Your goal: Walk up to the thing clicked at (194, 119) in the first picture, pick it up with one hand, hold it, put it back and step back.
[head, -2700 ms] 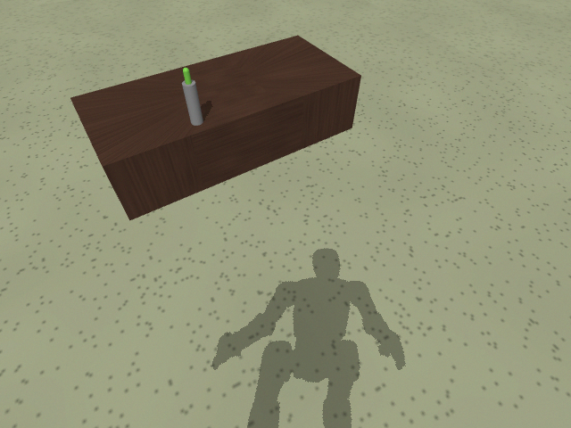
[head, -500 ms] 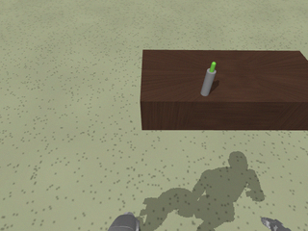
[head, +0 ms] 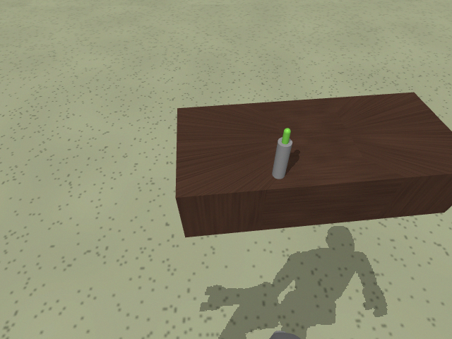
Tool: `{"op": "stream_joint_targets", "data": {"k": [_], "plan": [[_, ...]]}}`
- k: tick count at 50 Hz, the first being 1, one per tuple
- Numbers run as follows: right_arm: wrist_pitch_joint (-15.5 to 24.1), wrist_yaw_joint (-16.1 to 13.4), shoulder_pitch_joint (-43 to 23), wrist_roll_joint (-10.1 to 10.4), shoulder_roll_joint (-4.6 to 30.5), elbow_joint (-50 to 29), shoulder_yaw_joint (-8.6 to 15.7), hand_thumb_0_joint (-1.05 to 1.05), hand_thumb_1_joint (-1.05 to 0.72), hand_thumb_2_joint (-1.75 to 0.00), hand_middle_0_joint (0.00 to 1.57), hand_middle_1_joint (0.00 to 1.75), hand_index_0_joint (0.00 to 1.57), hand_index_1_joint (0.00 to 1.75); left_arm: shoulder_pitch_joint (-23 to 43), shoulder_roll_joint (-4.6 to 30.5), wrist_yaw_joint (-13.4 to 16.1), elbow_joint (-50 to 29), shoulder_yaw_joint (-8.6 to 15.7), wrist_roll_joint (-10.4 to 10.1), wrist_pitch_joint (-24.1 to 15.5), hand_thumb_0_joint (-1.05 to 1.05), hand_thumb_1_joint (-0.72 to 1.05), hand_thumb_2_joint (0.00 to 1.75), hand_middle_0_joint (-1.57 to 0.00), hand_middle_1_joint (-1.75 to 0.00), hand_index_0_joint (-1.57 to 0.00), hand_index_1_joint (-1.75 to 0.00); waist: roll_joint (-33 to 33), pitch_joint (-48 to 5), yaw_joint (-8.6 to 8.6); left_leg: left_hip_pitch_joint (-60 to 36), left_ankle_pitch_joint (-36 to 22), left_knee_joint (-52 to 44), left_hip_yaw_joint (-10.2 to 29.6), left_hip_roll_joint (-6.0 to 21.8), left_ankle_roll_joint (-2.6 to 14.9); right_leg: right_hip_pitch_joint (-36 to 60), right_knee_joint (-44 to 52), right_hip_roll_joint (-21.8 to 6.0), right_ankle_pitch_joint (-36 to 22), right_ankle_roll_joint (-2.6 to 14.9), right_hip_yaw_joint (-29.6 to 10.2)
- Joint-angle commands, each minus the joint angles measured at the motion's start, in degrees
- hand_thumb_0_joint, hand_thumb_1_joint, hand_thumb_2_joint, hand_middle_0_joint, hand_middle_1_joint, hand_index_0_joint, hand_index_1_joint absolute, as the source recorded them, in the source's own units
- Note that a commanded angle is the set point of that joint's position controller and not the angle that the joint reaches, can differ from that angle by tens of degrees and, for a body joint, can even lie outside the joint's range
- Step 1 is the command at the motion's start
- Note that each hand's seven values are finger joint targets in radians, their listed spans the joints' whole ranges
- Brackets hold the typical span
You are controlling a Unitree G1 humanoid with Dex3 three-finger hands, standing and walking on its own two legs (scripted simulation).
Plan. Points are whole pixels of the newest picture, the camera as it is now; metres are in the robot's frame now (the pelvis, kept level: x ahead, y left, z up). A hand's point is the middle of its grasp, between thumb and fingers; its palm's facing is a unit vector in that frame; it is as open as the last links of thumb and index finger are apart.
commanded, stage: walk up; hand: right
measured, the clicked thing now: (282, 153) +0.81 -0.24 -0.31
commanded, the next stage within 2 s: none
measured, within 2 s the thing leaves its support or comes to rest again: neither
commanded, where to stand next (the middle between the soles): +0.41 -0.04 m, yaw +2 degrees
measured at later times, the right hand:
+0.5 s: hand (361, 265) +0.29 -0.29 -0.13, palm faces -0.11 +0.90 -0.41, open 7.4 cm
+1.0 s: hand (363, 236) +0.38 -0.35 -0.17, palm faces -0.09 +0.94 -0.33, open 7.4 cm
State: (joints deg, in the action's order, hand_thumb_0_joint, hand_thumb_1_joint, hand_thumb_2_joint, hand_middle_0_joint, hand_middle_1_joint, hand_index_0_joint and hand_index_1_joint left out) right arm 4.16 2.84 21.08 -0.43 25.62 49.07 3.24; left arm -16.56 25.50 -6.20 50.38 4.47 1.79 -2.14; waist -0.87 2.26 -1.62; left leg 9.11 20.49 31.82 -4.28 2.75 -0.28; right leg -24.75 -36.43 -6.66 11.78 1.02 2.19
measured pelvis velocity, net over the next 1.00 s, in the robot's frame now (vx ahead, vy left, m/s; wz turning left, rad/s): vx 0.31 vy -0.08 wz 0.05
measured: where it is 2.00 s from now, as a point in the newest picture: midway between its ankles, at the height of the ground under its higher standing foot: (242, 307)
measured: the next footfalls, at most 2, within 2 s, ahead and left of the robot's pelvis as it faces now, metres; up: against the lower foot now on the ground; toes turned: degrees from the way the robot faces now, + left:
right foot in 0.02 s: +0.15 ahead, -0.15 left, +0.00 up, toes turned -5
left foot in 0.46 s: +0.31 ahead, +0.09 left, +0.00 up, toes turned +8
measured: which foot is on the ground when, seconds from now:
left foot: down 0.00-0.04, up 0.06-0.44, down 0.46-0.88, up 0.90-1.00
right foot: up 0.00-0.00, down 0.02-0.48, up 0.50-0.86, down 0.88-1.00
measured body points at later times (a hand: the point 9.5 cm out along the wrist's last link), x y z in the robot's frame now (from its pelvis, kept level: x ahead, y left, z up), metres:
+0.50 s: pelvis +0.18 -0.03 -0.01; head +0.19 +0.00 +0.44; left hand +0.18 +0.29 -0.14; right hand +0.29 -0.34 -0.10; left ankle +0.27 +0.08 -0.73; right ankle +0.11 -0.14 -0.71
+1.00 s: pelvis +0.31 -0.08 -0.01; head +0.34 -0.11 +0.44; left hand +0.36 +0.25 -0.09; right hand +0.38 -0.40 -0.14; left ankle +0.29 +0.06 -0.68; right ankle +0.39 -0.19 -0.73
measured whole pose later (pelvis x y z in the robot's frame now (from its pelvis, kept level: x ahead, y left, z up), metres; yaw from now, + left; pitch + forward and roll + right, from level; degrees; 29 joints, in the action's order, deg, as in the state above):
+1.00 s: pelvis +0.31 -0.08 -0.01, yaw +3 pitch -3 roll +1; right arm 0.0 1.1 16.3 0.2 24.9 51.4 2.0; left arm -15.3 22.7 -1.6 50.3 1.9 0.9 -4.1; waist 4.0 5.8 0.4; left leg 22.4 28.0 57.4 -0.4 1.8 1.4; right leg -20.4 -36.7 -3.1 13.5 1.1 4.0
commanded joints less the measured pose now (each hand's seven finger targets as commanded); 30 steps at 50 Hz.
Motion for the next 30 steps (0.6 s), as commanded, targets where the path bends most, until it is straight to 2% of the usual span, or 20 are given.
{"op": "stream_joint_targets", "data": {"k": [1, 2, 3, 4, 6, 8, 9, 12, 13, 16, 19, 20, 21, 22, 23, 24, 25, 26, 28, 30], "plan": [[1.69, -1.49, -1.17, -0.5, 7.81, -5.11, 2.1, 0.0, -0.9, -0.9, 0.2, 0.3, 0.2, 0.3, -10.06, 14.14, 2.39, -0.91, 5.49, 0.26, -3.27, 0.0, 0.9, 0.9, -0.2, -0.3, -0.2, -0.3, -11.11, -5.27, 8.01, 19.56, -3.03, 17.92, 2.06, 2.93, 6.16, 27.56, 12.29, -1.79, 15.0, 2.58, -8.26], [1.72, -1.52, -0.86, 0.21, 4.69, -6.83, 0.68, 0.0, -0.9, -0.9, 0.2, 0.3, 0.2, 0.3, -10.79, 18.76, 3.27, -2.28, 5.95, -0.02, -3.81, 0.0, 0.9, 0.9, -0.2, -0.3, -0.2, -0.3, -20.66, -4.91, 7.54, 32.84, 8.17, 31.19, -0.09, -4.28, 2.46, 31.23, 22.88, -15.69, 20.35, 7.32, -33.36], [0.98, -2.44, -4.01, -0.35, 10.91, -5.34, 2.45, 0.0, -0.9, -0.9, 0.2, 0.3, 0.2, 0.3, -8.67, 19.41, 3.32, -2.55, 5.44, -0.81, -3.42, 0.0, 0.9, 0.9, -0.2, -0.3, -0.2, -0.3, -12.55, -1.95, 7.93, 33.24, 9.22, 35.47, 5.96, -1.66, 2.29, 25.01, 24.06, -18.99, 22.21, 11.76, -37.36], [0.89, -2.43, -3.75, 0.48, 12.15, -3.89, 2.64, 0.0, -0.9, -0.9, 0.2, 0.3, 0.2, 0.3, -6.54, 17.63, 3.63, -3.28, 5.04, -1.59, -3.19, 0.0, 0.9, 0.9, -0.2, -0.3, -0.2, -0.3, -6.82, 0.15, 6.67, 32.11, 4.45, 35.61, 9.79, -0.3, 2.22, 22.66, 23.12, -16.52, 16.57, 11.19, -30.92], [0.93, -1.95, -0.53, 0.87, 11.12, -1.47, 2.46, 0.0, -0.9, -0.9, 0.2, 0.3, 0.2, 0.3, -2.38, 14.33, 4.12, -4.12, 3.85, -1.74, -3.16, 0.0, 0.9, 0.9, -0.2, -0.3, -0.2, -0.3, -8.31, -0.22, 3.62, 28.33, 0.59, 30.81, 8.38, 1.67, 2.21, 20.82, 20.21, -10.79, 5.1, 9.2, -17.59], [0.56, -1.28, 1.03, 0.46, 10.54, -0.04, 2.5, 0.0, -0.9, -0.9, 0.2, 0.3, 0.2, 0.3, -2.17, 12.78, 4.07, -4.37, 3.26, -1.88, -3.33, 0.0, 0.9, 0.9, -0.2, -0.3, -0.2, -0.3, -10.03, 0.13, 3.0, 24.56, -2.51, 27.48, 7.0, 1.49, 1.46, 17.85, 20.62, -8.33, -2.63, 9.31, -11.19], [0.37, -0.95, 0.39, 0.16, 9.92, -0.19, 2.36, 0.0, -0.9, -0.9, 0.2, 0.3, 0.2, 0.3, -2.32, 12.74, 4.02, -4.82, 3.21, -1.76, -3.34, 0.0, 0.9, 0.9, -0.2, -0.3, -0.2, -0.3, -10.39, 0.42, 3.16, 24.08, -2.87, 24.63, 5.75, 1.55, 1.08, 17.13, 20.91, -8.39, -3.69, 10.39, -9.83], [-0.01, -0.22, -3.15, -0.56, 9.21, -1.35, 2.53, 0.0, -0.9, -0.9, 0.2, 0.3, 0.2, 0.3, -1.92, 12.99, 3.96, -6.2, 3.38, -1.27, -3.31, 0.0, 0.9, 0.9, -0.2, -0.3, -0.2, -0.3, -8.08, 2.33, 3.95, 23.81, -4.59, 16.87, 3.92, 2.16, 0.12, 15.5, 22.44, -9.01, 2.47, 11.86, -7.74], [-0.03, -0.11, -4.51, -0.71, 9.15, -1.96, 2.7, 0.0, -0.9, -0.9, 0.2, 0.3, 0.2, 0.3, -2.56, 13.2, 3.89, -6.37, 3.38, -1.19, -3.25, 0.0, 0.9, 0.9, -0.2, -0.3, -0.2, -0.3, -7.6, 3.0, 4.47, 22.83, -5.43, 14.65, 3.59, 2.6, 0.21, 14.32, 22.86, -9.42, 4.99, 11.8, -7.64], [0.42, 0.21, -7.05, -0.66, 7.94, -3.12, 2.52, 0.0, -0.9, -0.9, 0.2, 0.3, 0.2, 0.3, -3.29, 13.19, 3.65, -7.09, 3.29, -1.0, -3.12, 0.0, 0.9, 0.9, -0.2, -0.3, -0.2, -0.3, -6.29, 1.98, 5.03, 19.44, -8.99, 7.79, 1.92, 2.12, 0.85, 15.67, 20.92, -9.51, 1.79, 11.24, -6.7], [1.15, 0.11, -6.99, -0.51, 7.42, -3.23, 2.85, 0.0, -0.9, -0.9, 0.2, 0.3, 0.2, 0.3, -2.16, 13.54, 3.56, -7.44, 2.98, -1.18, -2.61, 0.0, 0.9, 0.9, -0.2, -0.3, -0.2, -0.3, -4.68, 1.25, 3.62, 12.17, -9.76, 1.94, -0.3, 0.33, 1.8, 13.96, 16.07, -9.04, -3.49, 10.69, -4.84], [1.29, 0.0, -5.06, -0.45, 7.64, -2.52, 3.16, 0.0, -0.9, -0.9, 0.2, 0.3, 0.2, 0.3, -1.4, 13.59, 3.58, -7.54, 2.73, -1.24, -2.43, 0.0, 0.9, 0.9, -0.2, -0.3, -0.2, -0.3, -3.21, 0.74, 1.96, 6.36, -12.0, 0.43, -1.38, -0.62, 2.22, 10.64, 13.45, -8.47, -3.28, 9.76, -3.5], [1.53, -0.42, -1.93, -0.55, 8.25, -1.6, 3.72, 0.0, -0.9, -0.9, 0.2, 0.3, 0.2, 0.3, -1.06, 12.61, 3.65, -7.78, 1.98, -1.17, -2.33, 0.0, 0.9, 0.9, -0.2, -0.3, -0.2, -0.3, -1.52, -0.11, 0.07, 0.05, -10.78, -0.02, -1.85, -2.04, 2.67, 7.25, 8.38, -6.83, -4.53, 8.76, -1.74], [1.85, -1.03, 2.92, -0.69, 10.63, -0.3, 4.62, 0.0, -0.9, -0.9, 0.2, 0.3, 0.2, 0.3, -2.76, 10.25, 3.67, -7.93, 1.11, -1.09, -2.23, 0.0, 0.9, 0.9, -0.2, -0.3, -0.2, -0.3, 4.13, -3.41, -2.26, -9.84, -6.04, -2.38, 1.08, -1.76, 4.3, 2.7, -2.86, -3.89, -8.03, 7.12, 0.45], [2.12, -1.7, 7.35, -1.69, 15.91, -0.52, 6.18, 0.0, -0.9, -0.9, 0.2, 0.3, 0.2, 0.3, -4.64, 6.39, 3.75, -8.55, -0.14, -1.81, -2.19, 0.0, 0.9, 0.9, -0.2, -0.3, -0.2, -0.3, 17.11, -6.15, -3.95, -17.16, 4.76, -8.63, 20.8, 10.72, 8.55, -7.98, -20.83, 2.18, 0.45, 3.3, 4.3], [2.11, -2.07, 7.05, -0.53, 18.77, -2.62, 6.7, 0.0, -0.9, -0.9, 0.2, 0.3, 0.2, 0.3, -5.87, 8.59, 4.15, -7.56, 0.91, -1.89, -1.54, 0.0, 0.9, 0.9, -0.2, -0.3, -0.2, -0.3, 15.12, -5.8, -3.75, -15.3, 14.02, -18.12, 43.25, 22.43, 14.6, -14.49, -28.3, 7.18, 18.47, 1.97, 0.1], [1.84, -1.95, 4.69, 0.91, 17.85, -2.85, 6.69, 0.0, -0.9, -0.9, 0.2, 0.3, 0.2, 0.3, -3.51, 13.15, 4.67, -6.53, 1.49, -1.43, -1.0, 0.0, 0.9, 0.9, -0.2, -0.3, -0.2, -0.3, 6.0, -2.52, -3.04, -8.23, 13.95, -18.37, 41.3, 22.76, 16.27, -13.57, -31.94, 3.64, 17.54, 2.19, -6.06], [1.8, -2.1, 1.29, 0.87, 16.09, -3.58, 5.82, 0.0, -0.9, -0.9, 0.2, 0.3, 0.2, 0.3, -4.23, 12.5, 4.55, -5.92, 1.15, -1.49, -0.77, 0.0, 0.9, 0.9, -0.2, -0.3, -0.2, -0.3, 4.1, 0.1, -1.24, -5.03, 10.61, -18.54, 33.55, 20.05, 14.2, -13.56, -32.21, 2.69, 13.62, 2.12, -7.74], [2.02, -2.28, -2.33, 0.82, 13.39, -4.34, 4.51, 0.0, -0.9, -0.9, 0.2, 0.3, 0.2, 0.3, -6.83, 11.84, 4.2, -3.57, 1.5, -1.72, -0.59, 0.0, 0.9, 0.9, -0.2, -0.3, -0.2, -0.3, 6.73, 2.5, 1.11, 1.02, 5.54, -18.96, 22.11, 15.75, 11.4, -10.06, -27.22, 0.49, 9.51, 1.36, -6.96], [2.28, -2.03, -3.87, 0.44, 12.38, -4.74, 3.95, 0.0, -0.9, -0.9, 0.2, 0.3, 0.2, 0.3, -8.75, 10.86, 3.4, -1.96, 1.62, -1.41, -0.44, 0.0, 0.9, 0.9, -0.2, -0.3, -0.2, -0.3, 8.68, 1.32, 1.78, 4.97, 1.26, -18.64, 14.55, 12.94, 11.25, -5.43, -23.13, 0.32, 7.08, 0.09, -4.5]]}}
